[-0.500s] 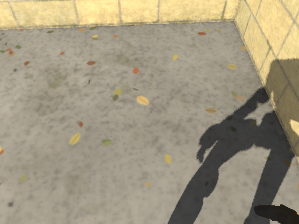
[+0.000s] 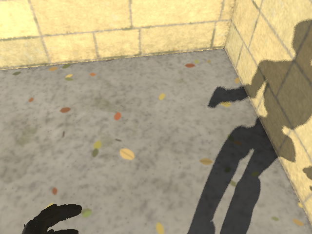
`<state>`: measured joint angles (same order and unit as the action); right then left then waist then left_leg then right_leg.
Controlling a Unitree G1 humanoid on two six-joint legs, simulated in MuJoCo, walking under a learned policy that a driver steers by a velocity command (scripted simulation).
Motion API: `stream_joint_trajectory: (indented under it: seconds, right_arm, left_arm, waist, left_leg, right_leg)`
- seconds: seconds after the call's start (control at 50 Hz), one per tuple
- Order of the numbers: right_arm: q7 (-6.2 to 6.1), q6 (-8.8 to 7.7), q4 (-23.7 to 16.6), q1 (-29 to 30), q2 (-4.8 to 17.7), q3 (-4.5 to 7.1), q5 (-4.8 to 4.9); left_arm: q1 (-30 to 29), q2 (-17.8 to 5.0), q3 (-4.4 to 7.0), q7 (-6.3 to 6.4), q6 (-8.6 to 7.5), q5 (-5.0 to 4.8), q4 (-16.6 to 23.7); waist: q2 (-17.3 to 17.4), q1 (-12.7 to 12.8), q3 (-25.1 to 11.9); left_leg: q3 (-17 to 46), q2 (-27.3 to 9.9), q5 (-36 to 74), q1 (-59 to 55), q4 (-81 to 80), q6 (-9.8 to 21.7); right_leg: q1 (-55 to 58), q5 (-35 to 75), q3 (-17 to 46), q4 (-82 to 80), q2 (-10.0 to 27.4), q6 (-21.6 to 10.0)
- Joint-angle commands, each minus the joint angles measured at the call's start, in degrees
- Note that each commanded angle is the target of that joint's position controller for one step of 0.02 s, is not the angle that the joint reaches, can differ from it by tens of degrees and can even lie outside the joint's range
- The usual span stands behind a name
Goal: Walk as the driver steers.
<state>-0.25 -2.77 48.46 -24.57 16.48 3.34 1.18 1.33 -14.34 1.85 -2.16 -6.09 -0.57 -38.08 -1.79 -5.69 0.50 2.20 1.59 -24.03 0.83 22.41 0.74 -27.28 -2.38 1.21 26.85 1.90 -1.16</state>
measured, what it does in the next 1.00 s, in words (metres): walks ahead: left foot, then right foot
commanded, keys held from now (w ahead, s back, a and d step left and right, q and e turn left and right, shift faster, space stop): w+q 0.16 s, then no key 0.84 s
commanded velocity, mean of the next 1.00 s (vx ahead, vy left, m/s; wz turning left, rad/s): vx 0.20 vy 0.00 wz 0.18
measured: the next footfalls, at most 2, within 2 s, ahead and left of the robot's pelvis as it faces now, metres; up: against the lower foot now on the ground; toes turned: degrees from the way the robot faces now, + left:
left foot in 0.44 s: +0.34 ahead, +0.15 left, +0.00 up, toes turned +10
right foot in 0.76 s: +0.32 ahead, -0.11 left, +0.00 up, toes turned +9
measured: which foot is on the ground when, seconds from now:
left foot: down 0.00-0.00, up 0.02-0.42, down 0.44-1.00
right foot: down 0.00-0.46, up 0.48-0.74, down 0.76-1.00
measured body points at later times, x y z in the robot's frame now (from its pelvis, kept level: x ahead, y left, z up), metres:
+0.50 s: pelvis +0.21 +0.03 +0.00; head +0.25 +0.05 +0.45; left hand +0.23 +0.32 -0.14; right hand +0.45 -0.18 -0.08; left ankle +0.30 +0.14 -0.73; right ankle +0.13 -0.13 -0.70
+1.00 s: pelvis +0.27 +0.02 +0.01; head +0.28 +0.02 +0.46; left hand +0.30 +0.29 -0.13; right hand +0.43 -0.21 -0.12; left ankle +0.30 +0.14 -0.73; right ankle +0.28 -0.11 -0.73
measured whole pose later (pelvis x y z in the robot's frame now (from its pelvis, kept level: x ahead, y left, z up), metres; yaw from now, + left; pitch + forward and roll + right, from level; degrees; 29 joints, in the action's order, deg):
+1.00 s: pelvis +0.27 +0.02 +0.01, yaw +10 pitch -1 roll +0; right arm -1.0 0.1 50.0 -9.9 12.7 2.8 -0.7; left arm 12.6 -12.6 1.6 1.7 -1.1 0.5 -56.0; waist 0.4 0.2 1.2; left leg -0.8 0.8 -11.3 17.1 29.1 0.9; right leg -11.9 -18.1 0.0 30.8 2.1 1.5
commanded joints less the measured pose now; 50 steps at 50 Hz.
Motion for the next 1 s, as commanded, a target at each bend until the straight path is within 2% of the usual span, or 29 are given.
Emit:
stream_joint_trajectory:
  seconds: [0.02,0.04,0.06,0.08,0.1,0.14,0.18,0.22,0.3,0.36,0.4,0.42,0.44,0.46,0.48,0.5,0.52,0.54,0.56,0.6,0.64,0.68,0.72,0.76,0.78,0.8,0.84,0.9,1.0]
  right_arm:
    - [-0.38,-0.91,-5.78,1.68,2.97,-0.02,-1.97]
    - [-0.2,-1.92,-6.84,-4.05,0.54,-0.73,0.08]
    - [-0.3,-1.97,-6.06,-0.01,6.92,0.89,1.57]
    - [-0.3,-1.76,-7.42,4.95,8.49,1.49,1.57]
    - [-0.37,-1.31,-7.65,6.75,7.66,1.52,0.9]
    - [-0.02,-0.08,-7.97,6.14,5.65,1.75,0.57]
    - [-0.08,1.08,-8.39,6.37,3.67,1.55,0.58]
    - [-0.41,1.49,-9.65,7.92,2.72,1.34,-0.38]
    - [1.0,0.67,-11.1,13.27,0.38,0.12,-1.04]
    - [1.94,0.51,-12.8,16.47,2.11,0.59,-1.14]
    - [2.06,0.46,-12.84,15.11,3.66,1.28,-1.6]
    - [1.8,0.43,-11.71,12.14,4.88,1.96,-1.99]
    - [1.14,0.42,-10.98,9.16,8.4,3.14,-2.21]
    - [0.26,0.69,-11.69,6.18,12.87,3.76,-3.52]
    - [0.28,0.92,-11.98,7.34,9.74,2.09,-3.71]
    - [1.05,1.18,-11.82,8.25,6.27,1.18,-2.48]
    - [1.44,1.16,-11.58,11.37,5.33,0.84,-1.96]
    - [1.56,1.12,-11.39,14.17,5.2,0.74,-1.79]
    - [1.42,1.24,-11.48,17.02,5.14,0.7,-1.91]
    - [0.9,1.39,-11.17,20.0,5.29,0.95,-2.89]
    - [0.37,1.29,-10.32,20.57,4.09,0.74,-2.95]
    - [-0.07,1.39,-9.21,20.24,3.6,0.62,-2.71]
    - [-0.33,1.79,-8.24,20.87,3.24,0.41,-2.15]
    - [-0.28,1.9,-6.33,18.47,1.23,-0.26,-1.84]
    - [-0.18,1.87,-5.82,17.16,1.12,-0.28,-2.32]
    - [-0.24,1.89,-5.87,15.65,0.77,-0.03,-2.1]
    - [-0.76,2.02,-5.4,18.09,2.05,0.39,-2.15]
    - [-1.08,2.36,-3.49,16.76,1.88,0.56,-2.24]
    - [-0.83,2.0,-0.94,16.63,1.3,0.65,-1.68]
  left_arm:
    - [21.98,-15.99,5.69,1.33,-0.81,1.32,-0.49]
    - [23.55,-16.84,5.8,1.0,-0.12,1.38,-1.54]
    - [21.78,-11.25,4.47,1.12,0.09,0.79,-1.14]
    - [18.42,-8.78,3.62,1.39,0.23,0.4,-1.1]
    - [14.92,-7.17,2.98,1.29,0.24,0.65,-1.14]
    - [10.73,-5.59,2.73,1.26,-0.16,1.21,-1.73]
    - [9.51,-6.01,3.06,1.31,-0.88,1.34,-2.65]
    - [9.47,-7.64,3.59,1.52,-1.16,1.41,-3.9]
    - [9.6,-9.22,3.89,2.47,0.08,0.68,-5.43]
    - [11.61,-10.94,4.25,2.67,1.05,-0.44,-7.21]
    - [10.35,-11.64,4.46,2.81,1.65,-1.43,-7.89]
    - [10.45,-11.17,4.32,2.87,1.85,-1.55,-8.31]
    - [13.32,-9.31,3.72,2.84,1.84,-0.58,-8.99]
    - [17.14,-5.96,2.32,2.56,1.55,1.85,-8.19]
    - [22.05,-3.08,0.72,2.04,2.04,1.6,-9.35]
    - [19.74,-7.46,1.9,1.88,3.25,0.03,-10.36]
    - [15.83,-8.17,2.18,2.05,4.29,-0.85,-9.44]
    - [13.63,-7.8,2.3,2.76,5.27,-0.44,-9.5]
    - [12.93,-8.02,2.53,3.51,6.23,0.24,-9.56]
    - [14.7,-6.88,2.47,4.29,7.19,0.48,-10.69]
    - [14.94,-5.51,2.12,4.74,7.22,0.65,-11.52]
    - [13.5,-5.11,1.88,4.72,7.15,0.69,-11.72]
    - [13.83,-4.72,1.75,4.3,7.01,0.97,-12.45]
    - [13.99,-5.28,1.6,3.82,6.85,2.31,-12.79]
    - [13.17,-8.09,1.91,3.95,6.74,2.37,-12.04]
    - [10.86,-10.0,2.54,4.03,6.71,1.4,-12.94]
    - [8.75,-5.59,1.42,3.85,5.62,1.9,-13.05]
    - [9.57,-5.33,1.2,3.87,4.23,1.27,-14.22]
    - [12.11,-5.3,1.09,4.19,4.37,0.91,-16.42]
  waist:
    - [-3.66,12.83,-18.38]
    - [-18.42,10.21,-24.33]
    - [-10.08,11.81,-17.16]
    - [-6.39,11.5,-9.97]
    - [-2.94,9.64,-6.12]
    - [-5.24,6.34,-2.13]
    - [-4.19,5.18,-0.07]
    - [-2.45,4.34,1.09]
    - [-2.68,5.96,-0.59]
    - [-3.3,6.65,-2.25]
    - [-3.4,4.66,-3.19]
    - [-2.42,3.15,-4.86]
    - [1.65,2.68,-7.27]
    - [11.81,3.71,-13.84]
    - [17.85,5.45,-21.61]
    - [11.36,3.98,-21.27]
    - [9.06,4.46,-14.86]
    - [6.76,5.05,-10.76]
    - [6.96,6.21,-8.34]
    - [9.12,8.14,-7.12]
    - [9.31,8.04,-7.68]
    - [9.39,7.15,-7.8]
    - [8.94,7.99,-6.77]
    - [6.57,8.17,-4.27]
    - [2.6,6.43,-1.7]
    - [-5.43,3.58,0.41]
    - [-6.15,4.5,1.55]
    - [-3.0,5.03,0.89]
    - [0.72,6.34,-1.37]
  left_leg:
    - [2.67,-3.64,13.98,22.21,31.54,3.17]
    - [3.4,1.32,-11.16,38.88,45.99,1.08]
    - [6.53,-2.14,-8.3,44.26,51.84,0.9]
    - [4.92,-4.31,-2.81,45.77,52.06,0.96]
    - [4.12,-6.37,1.46,43.31,50.47,0.63]
    - [4.32,-9.07,6.04,38.04,46.55,0.13]
    - [3.65,-8.9,7.58,36.29,44.54,-0.7]
    - [3.38,-7.83,9.51,36.24,38.5,-1.83]
    - [-1.21,-5.76,22.49,28.42,20.39,-1.58]
    - [-1.21,-4.59,23.08,25.74,13.84,-0.23]
    - [-1.94,-3.48,22.65,21.95,8.74,1.7]
    - [-3.2,-1.79,25.81,16.3,5.05,2.91]
    - [-1.46,-3.26,41.28,8.73,3.52,4.37]
    - [11.06,-15.24,68.28,-6.5,8.65,10.06]
    - [23.91,-25.04,69.07,-11.37,6.0,19.55]
    - [22.47,-22.22,55.55,-6.46,3.0,18.61]
    - [18.62,-19.67,45.29,-2.06,1.04,16.25]
    - [16.65,-17.81,36.9,3.14,-1.05,14.38]
    - [14.48,-16.38,30.7,9.09,-3.26,13.0]
    - [10.81,-13.92,25.35,16.94,-5.89,12.18]
    - [8.62,-12.8,21.75,18.32,-6.34,12.05]
    - [8.65,-12.67,15.33,18.22,-6.72,11.76]
    - [8.21,-11.62,6.29,19.97,-6.35,10.1]
    - [6.85,-8.7,-3.61,23.11,-5.52,5.15]
    - [4.83,-5.99,-4.97,23.63,-2.36,2.61]
    - [0.27,-2.36,0.43,18.97,-1.09,0.71]
    - [-0.49,-2.34,8.33,10.63,3.07,0.49]
    - [0.5,-3.21,12.6,10.72,3.01,1.9]
    - [0.12,-3.43,20.78,10.06,3.86,1.81]
  right_leg:
    - [40.7,2.18,15.03,3.31,15.34,-8.08]
    - [51.06,-12.23,38.61,-5.43,23.63,-14.65]
    - [45.9,-20.53,35.87,-8.46,21.54,-12.57]
    - [38.42,-18.96,27.08,-9.39,19.9,-10.56]
    - [31.0,-13.66,21.09,-11.11,17.45,-9.7]
    - [21.58,-7.76,12.49,-14.99,14.33,-9.09]
    - [17.46,1.66,6.95,-17.15,13.73,-9.82]
    - [16.44,17.37,1.97,-16.45,13.56,-10.71]
    - [16.1,24.1,-6.48,-14.74,10.28,-9.23]
    - [20.81,23.23,-5.31,-11.16,12.18,-8.18]
    - [22.24,21.97,-4.93,-5.96,12.48,-6.47]
    - [21.98,21.85,-5.51,-1.16,10.71,-5.0]
    - [19.39,16.63,-7.61,6.84,7.09,-2.28]
    - [7.53,-7.25,-9.35,21.91,2.18,1.59]
    - [1.06,-38.03,-2.25,34.04,-0.8,4.19]
    - [0.87,-38.14,2.41,36.98,1.08,4.47]
    - [-2.67,-36.54,1.62,37.34,2.08,4.35]
    - [-3.68,-33.65,1.46,35.75,2.95,4.4]
    - [-1.21,-30.32,1.83,33.0,3.74,4.75]
    - [5.57,-25.23,0.64,28.28,2.96,5.27]
    - [9.29,-22.62,0.17,22.12,2.61,5.08]
    - [11.76,-18.62,-0.12,16.21,2.26,4.52]
    - [16.17,-12.3,-1.32,8.2,1.23,3.49]
    - [20.45,-6.41,0.05,0.23,2.32,1.31]
    - [18.38,-7.89,4.04,-2.76,6.26,-0.53]
    - [9.47,-21.09,4.31,-4.14,6.13,-2.33]
    - [2.34,-27.39,4.12,-8.11,4.72,-0.42]
    - [6.36,-18.76,2.28,-5.64,3.29,1.42]
    - [11.37,-9.83,1.08,-2.96,2.32,0.87]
